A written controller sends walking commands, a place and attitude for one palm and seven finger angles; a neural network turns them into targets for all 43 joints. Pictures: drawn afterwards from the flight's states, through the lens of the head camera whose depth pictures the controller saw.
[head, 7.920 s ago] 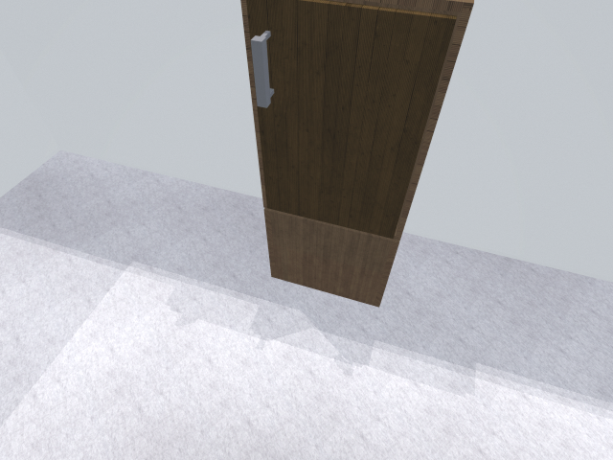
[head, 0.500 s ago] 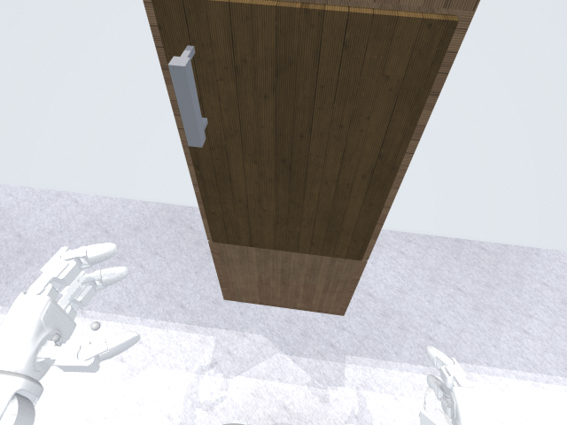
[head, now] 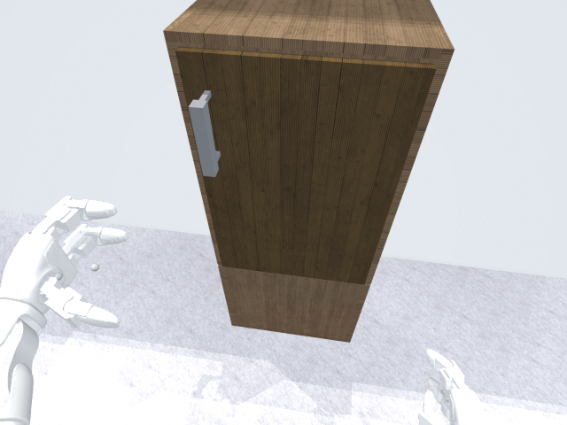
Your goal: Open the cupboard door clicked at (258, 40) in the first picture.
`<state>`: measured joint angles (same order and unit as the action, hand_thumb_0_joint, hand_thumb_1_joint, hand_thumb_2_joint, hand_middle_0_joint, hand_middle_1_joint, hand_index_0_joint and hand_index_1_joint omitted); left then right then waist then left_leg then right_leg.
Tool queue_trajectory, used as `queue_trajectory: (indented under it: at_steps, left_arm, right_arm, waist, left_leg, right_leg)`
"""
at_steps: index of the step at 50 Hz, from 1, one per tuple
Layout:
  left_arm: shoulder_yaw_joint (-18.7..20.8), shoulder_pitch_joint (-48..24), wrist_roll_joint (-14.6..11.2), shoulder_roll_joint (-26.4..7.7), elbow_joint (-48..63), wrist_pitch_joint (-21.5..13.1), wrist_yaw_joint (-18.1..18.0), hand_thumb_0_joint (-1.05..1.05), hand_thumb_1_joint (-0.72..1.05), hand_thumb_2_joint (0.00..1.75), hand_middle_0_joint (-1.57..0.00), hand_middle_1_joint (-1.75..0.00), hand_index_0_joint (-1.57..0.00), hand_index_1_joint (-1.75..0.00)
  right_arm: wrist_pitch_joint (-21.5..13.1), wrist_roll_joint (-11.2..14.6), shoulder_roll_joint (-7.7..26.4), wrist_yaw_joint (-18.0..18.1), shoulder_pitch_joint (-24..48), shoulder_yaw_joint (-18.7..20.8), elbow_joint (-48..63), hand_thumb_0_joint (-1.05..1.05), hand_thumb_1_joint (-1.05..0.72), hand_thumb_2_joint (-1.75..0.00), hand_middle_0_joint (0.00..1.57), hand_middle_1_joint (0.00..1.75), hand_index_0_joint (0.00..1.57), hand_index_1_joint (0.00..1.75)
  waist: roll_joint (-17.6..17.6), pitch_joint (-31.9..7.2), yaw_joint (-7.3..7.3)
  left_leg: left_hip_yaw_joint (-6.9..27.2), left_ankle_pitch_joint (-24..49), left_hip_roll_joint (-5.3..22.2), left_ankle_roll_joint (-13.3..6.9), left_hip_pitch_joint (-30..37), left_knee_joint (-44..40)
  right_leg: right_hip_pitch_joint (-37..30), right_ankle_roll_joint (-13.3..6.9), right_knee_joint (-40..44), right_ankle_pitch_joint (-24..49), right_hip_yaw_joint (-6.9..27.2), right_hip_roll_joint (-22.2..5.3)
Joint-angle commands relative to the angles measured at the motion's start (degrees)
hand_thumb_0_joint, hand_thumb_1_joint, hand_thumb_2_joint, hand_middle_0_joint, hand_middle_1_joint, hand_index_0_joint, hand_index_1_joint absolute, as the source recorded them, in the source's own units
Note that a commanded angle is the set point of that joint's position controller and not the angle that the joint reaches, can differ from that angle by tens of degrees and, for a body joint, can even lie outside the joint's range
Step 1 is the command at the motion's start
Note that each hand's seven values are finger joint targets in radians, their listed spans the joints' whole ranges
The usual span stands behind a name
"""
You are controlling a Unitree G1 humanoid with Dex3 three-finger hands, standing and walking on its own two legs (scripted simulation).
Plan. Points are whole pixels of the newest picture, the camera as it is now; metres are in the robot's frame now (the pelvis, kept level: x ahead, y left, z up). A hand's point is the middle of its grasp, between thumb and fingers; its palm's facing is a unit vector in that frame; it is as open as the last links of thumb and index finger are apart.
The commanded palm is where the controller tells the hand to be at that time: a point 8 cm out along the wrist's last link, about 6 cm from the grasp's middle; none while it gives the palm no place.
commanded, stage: raise the hand with hooked fingers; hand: left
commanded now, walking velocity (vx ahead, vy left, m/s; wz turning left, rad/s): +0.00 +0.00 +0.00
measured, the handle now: (208, 134) +0.55 +0.19 +0.13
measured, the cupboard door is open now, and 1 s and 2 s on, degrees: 0 0 0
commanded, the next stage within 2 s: move the hooked fingers beside the handle in 0.72 s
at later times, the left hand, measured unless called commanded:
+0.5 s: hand (109, 229) +0.30 +0.25 +0.15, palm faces +0.00 -1.00 -0.05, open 14.0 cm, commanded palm +0.27 +0.30 +0.15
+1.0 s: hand (114, 222) +0.32 +0.25 +0.15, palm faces +0.01 -1.00 -0.03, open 14.0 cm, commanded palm +0.30 +0.30 +0.15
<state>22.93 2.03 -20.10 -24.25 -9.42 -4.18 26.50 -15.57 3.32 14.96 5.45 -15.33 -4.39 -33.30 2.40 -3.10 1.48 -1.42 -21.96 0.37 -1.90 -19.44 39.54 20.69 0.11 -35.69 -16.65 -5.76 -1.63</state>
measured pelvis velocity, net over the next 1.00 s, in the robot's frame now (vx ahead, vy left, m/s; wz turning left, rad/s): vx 0.00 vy -0.02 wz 0.00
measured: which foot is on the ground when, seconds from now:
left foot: down 0.00-1.00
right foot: down 0.00-1.00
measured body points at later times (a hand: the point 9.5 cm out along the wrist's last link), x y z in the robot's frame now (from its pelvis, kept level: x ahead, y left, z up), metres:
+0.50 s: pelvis +0.01 -0.02 +0.01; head +0.01 -0.03 +0.46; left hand +0.30 +0.30 +0.16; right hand +0.16 -0.26 -0.07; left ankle -0.01 +0.09 -0.72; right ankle +0.02 -0.12 -0.72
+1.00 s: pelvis +0.00 -0.02 +0.01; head +0.00 -0.03 +0.46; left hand +0.31 +0.30 +0.15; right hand +0.17 -0.26 -0.07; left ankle -0.01 +0.09 -0.72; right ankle +0.02 -0.12 -0.72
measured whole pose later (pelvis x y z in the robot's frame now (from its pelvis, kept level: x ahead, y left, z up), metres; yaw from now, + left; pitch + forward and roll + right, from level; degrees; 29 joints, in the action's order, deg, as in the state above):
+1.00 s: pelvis +0.00 -0.02 +0.01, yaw +0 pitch +1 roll -1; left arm 23.7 -13.4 -17.8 -26.1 -24.0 -1.4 27.8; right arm -12.9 4.0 15.9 7.2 -14.7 -4.1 -35.1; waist 2.1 -1.5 1.2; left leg -1.3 -18.7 0.7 -0.8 -15.0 32.8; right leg 17.0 -1.0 -30.7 -14.5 -5.9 -1.0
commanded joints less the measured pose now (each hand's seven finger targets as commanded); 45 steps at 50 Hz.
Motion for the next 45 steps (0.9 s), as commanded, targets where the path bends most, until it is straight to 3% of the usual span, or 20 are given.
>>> queue_trajectory:
  at_steps: [1, 5, 7, 11, 14, 16, 20, 24, 28, 29, 31, 34, 35, 39, 42, 44, 45]
  left_arm:
    - [6.85, -16.85, -1.02, -15.51, 9.56, -1.96, 0.79, 0.00, -0.50, 0.30, -0.30, -1.20, -0.30, -1.20]
    - [7.53, -21.65, -0.90, -17.32, 7.43, -1.07, 1.42, 0.00, -0.50, 0.30, -0.30, -1.20, -0.30, -1.20]
    - [7.58, -23.54, -0.78, -17.83, 5.61, -0.51, 1.77, 0.00, -0.50, 0.30, -0.30, -1.20, -0.30, -1.20]
    - [7.67, -27.60, -0.41, -19.19, 3.10, 0.68, 2.37, 0.00, -0.50, 0.30, -0.30, -1.20, -0.30, -1.20]
    - [7.08, -22.39, -0.75, -17.34, -1.23, 1.87, 3.22, 0.00, -0.50, 0.30, -0.30, -1.20, -0.30, -1.20]
    - [7.15, -22.89, -0.73, -17.76, 0.08, 1.94, 3.60, 0.00, -0.50, 0.30, -0.30, -1.20, -0.30, -1.20]
    - [9.56, -23.92, -0.98, -19.73, 3.72, 0.52, 2.62, 0.00, -0.50, 0.30, -0.30, -1.20, -0.30, -1.20]
    - [9.65, -25.54, -0.53, -19.92, 5.98, -0.76, 1.30, 0.00, -0.50, 0.30, -0.30, -1.20, -0.30, -1.20]
    - [8.62, -25.30, -0.02, -18.58, 3.69, -0.44, 1.24, 0.00, -0.50, 0.30, -0.30, -1.20, -0.30, -1.20]
    - [8.31, -25.05, -0.12, -18.43, 3.27, -0.27, 1.33, 0.00, -0.50, 0.30, -0.30, -1.20, -0.30, -1.20]
    - [7.50, -25.94, 0.02, -17.89, 2.82, 0.00, 1.74, 0.00, -0.50, 0.30, -0.30, -1.20, -0.30, -1.20]
    - [8.32, -24.65, -0.48, -18.51, 2.70, 0.03, 2.09, 0.00, -0.50, 0.30, -0.30, -1.20, -0.30, -1.20]
    - [8.42, -25.02, -0.52, -18.58, 2.90, 0.03, 2.28, 0.00, -0.50, 0.30, -0.30, -1.20, -0.30, -1.20]
    - [7.63, -24.75, -0.80, -17.62, 0.75, 0.51, 2.54, 0.00, -0.50, 0.30, -0.30, -1.20, -0.30, -1.20]
    - [7.23, -28.14, 0.02, -18.40, 2.37, 0.06, 2.15, 0.00, -0.50, 0.30, -0.30, -1.20, -0.30, -1.20]
    - [5.44, -31.70, 0.04, -17.18, 1.59, -0.30, 1.82, 0.00, -0.50, 0.30, -0.30, -1.20, -0.30, -1.20]
    - [5.92, -33.60, 0.42, -18.29, 0.73, -0.47, 1.56, 0.00, -0.50, 0.30, -0.30, -1.20, -0.30, -1.20]
  right_arm:
    - [-2.61, 0.56, 8.15, 1.24, 4.67, 3.62, 8.32, 0.00, -0.90, -0.90, 0.20, 0.30, 0.20, 0.30]
    - [-2.16, 0.58, 8.09, 1.47, 4.77, 3.32, 7.93, 0.00, -0.90, -0.90, 0.20, 0.30, 0.20, 0.30]
    - [-1.95, 0.71, 8.25, 1.70, 4.80, 3.38, 7.75, 0.00, -0.90, -0.90, 0.20, 0.30, 0.20, 0.30]
    - [-1.44, 0.88, 8.35, 1.82, 4.65, 3.37, 7.36, 0.00, -0.90, -0.90, 0.20, 0.30, 0.20, 0.30]
    - [-1.02, 0.85, 8.56, 1.26, 4.18, 3.52, 7.64, 0.00, -0.90, -0.90, 0.20, 0.30, 0.20, 0.30]
    - [-0.92, 0.94, 8.70, 0.92, 4.80, 3.71, 8.08, 0.00, -0.90, -0.90, 0.20, 0.30, 0.20, 0.30]
    - [-0.89, 0.65, 8.55, 0.66, 4.87, 3.98, 8.49, 0.00, -0.90, -0.90, 0.20, 0.30, 0.20, 0.30]
    - [-0.99, 0.53, 8.14, 1.07, 4.66, 3.95, 8.19, 0.00, -0.90, -0.90, 0.20, 0.30, 0.20, 0.30]
    - [-1.02, 0.70, 8.12, 1.56, 4.62, 3.92, 7.72, 0.00, -0.90, -0.90, 0.20, 0.30, 0.20, 0.30]
    - [-0.87, 0.75, 8.15, 1.54, 4.57, 3.90, 7.62, 0.00, -0.90, -0.90, 0.20, 0.30, 0.20, 0.30]
    - [-0.82, 0.88, 8.16, 1.69, 4.92, 3.79, 7.51, 0.00, -0.90, -0.90, 0.20, 0.30, 0.20, 0.30]
    - [-0.84, 0.71, 8.29, 1.66, 4.87, 3.89, 7.73, 0.00, -0.90, -0.90, 0.20, 0.30, 0.20, 0.30]
    - [-0.85, 0.73, 8.23, 1.65, 5.19, 3.84, 7.80, 0.00, -0.90, -0.90, 0.20, 0.30, 0.20, 0.30]
    - [-0.48, 0.79, 8.23, 1.61, 5.08, 3.74, 7.52, 0.00, -0.90, -0.90, 0.20, 0.30, 0.20, 0.30]
    - [-0.51, 0.93, 8.16, 1.81, 5.47, 3.69, 7.75, 0.00, -0.90, -0.90, 0.20, 0.30, 0.20, 0.30]
    - [-0.43, 0.84, 8.05, 2.07, 5.10, 3.58, 7.26, 0.00, -0.90, -0.90, 0.20, 0.30, 0.20, 0.30]
    - [-0.33, 0.97, 8.32, 2.31, 4.86, 3.69, 6.84, 0.00, -0.90, -0.90, 0.20, 0.30, 0.20, 0.30]
  waist:
    - [2.31, -7.69, -0.09]
    - [3.73, -8.00, -0.04]
    - [2.01, -8.03, -0.25]
    - [2.52, -7.66, -0.55]
    - [-0.49, -7.74, 0.25]
    - [1.41, -8.30, 0.34]
    - [0.41, -10.93, 0.53]
    - [2.43, -10.44, 0.55]
    - [2.66, -9.11, -0.05]
    - [1.39, -8.34, -0.01]
    - [2.46, -8.11, -0.35]
    - [0.23, -9.50, 0.10]
    - [1.18, -10.11, 0.05]
    - [-0.20, -7.67, -0.22]
    - [2.70, -8.55, -0.65]
    - [1.21, -7.65, -1.43]
    - [1.91, -7.71, -1.73]
  left_leg:
    - [4.37, 14.47, 0.16, 1.09, 3.63, -9.97]
    - [4.10, 15.45, -0.10, 0.98, 5.04, -10.96]
    - [3.95, 15.05, -0.14, 0.74, 5.31, -11.32]
    - [3.49, 15.37, -0.28, 0.60, 6.05, -12.04]
    - [3.07, 17.31, -0.31, 0.53, 5.05, -11.64]
    - [2.58, 17.23, -0.60, 0.43, 5.07, -11.43]
    - [2.28, 19.44, -0.51, 0.29, 5.83, -11.23]
    - [1.98, 19.98, -0.47, 0.39, 6.81, -11.61]
    - [1.78, 17.62, -0.58, 0.26, 6.60, -12.11]
    - [1.67, 17.54, -0.47, 0.22, 6.39, -12.10]
    - [1.78, 16.52, -0.58, 0.26, 6.34, -12.38]
    - [1.83, 17.78, -0.54, 0.11, 6.52, -11.92]
    - [1.70, 18.35, -0.67, 0.07, 6.55, -11.78]
    - [1.72, 16.69, -0.55, 0.20, 5.45, -11.77]
    - [1.87, 15.81, -0.70, 0.27, 6.10, -12.01]
    - [2.06, 15.25, -0.51, 0.21, 6.50, -11.86]
    - [2.26, 14.77, -0.45, 0.24, 6.42, -12.04]
  right_leg:
    - [-5.94, -1.63, 5.47, 8.33, 1.49, 2.21]
    - [-7.70, -1.78, 6.80, 9.79, 1.96, 2.07]
    - [-7.94, -1.64, 7.47, 9.67, 2.08, 2.01]
    - [-8.67, -1.61, 8.57, 10.54, 2.42, 1.85]
    - [-10.06, -1.68, 8.29, 12.94, 2.43, 1.71]
    - [-9.72, -1.54, 8.11, 13.53, 2.90, 1.52]
    - [-11.71, -1.44, 7.72, 16.08, 3.10, 1.60]
    - [-11.97, -1.51, 7.92, 16.27, 3.08, 1.66]
    - [-10.63, -1.27, 8.64, 14.62, 3.19, 1.52]
    - [-11.06, -1.30, 8.89, 14.45, 3.27, 1.58]
    - [-10.42, -1.26, 9.06, 13.58, 3.20, 1.50]
    - [-11.71, -1.22, 8.78, 15.03, 3.42, 1.56]
    - [-12.10, -1.18, 8.54, 16.17, 3.64, 1.42]
    - [-10.62, -1.16, 9.04, 14.22, 3.61, 1.54]
    - [-9.84, -1.20, 8.95, 12.89, 3.50, 1.45]
    - [-8.76, -1.21, 9.27, 12.05, 3.55, 1.72]
    - [-8.28, -1.22, 9.29, 11.38, 3.43, 1.68]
